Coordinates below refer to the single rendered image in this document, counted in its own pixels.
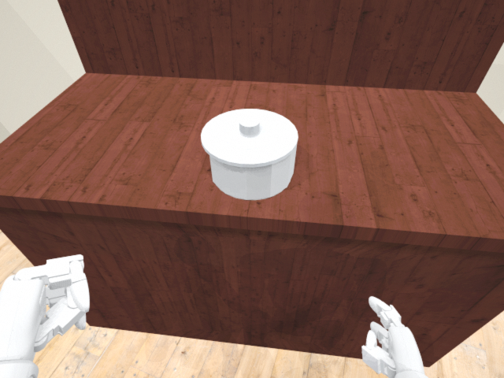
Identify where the left robot forearm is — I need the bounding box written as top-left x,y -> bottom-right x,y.
0,360 -> 39,378

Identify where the lid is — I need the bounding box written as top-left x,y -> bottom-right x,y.
201,109 -> 298,168

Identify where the knob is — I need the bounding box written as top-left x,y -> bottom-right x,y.
239,116 -> 260,135

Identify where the pot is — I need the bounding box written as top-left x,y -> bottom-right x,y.
209,146 -> 297,200

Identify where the robot left hand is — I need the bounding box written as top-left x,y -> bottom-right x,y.
0,254 -> 90,361

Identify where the robot right hand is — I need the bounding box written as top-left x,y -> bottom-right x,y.
361,296 -> 424,378

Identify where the table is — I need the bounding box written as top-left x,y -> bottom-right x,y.
0,0 -> 504,367

